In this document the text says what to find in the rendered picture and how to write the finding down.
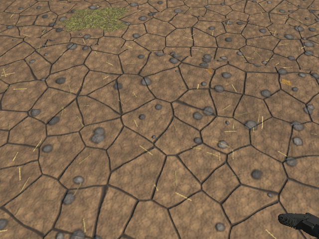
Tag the robot right hand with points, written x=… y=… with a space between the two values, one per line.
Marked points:
x=307 y=222

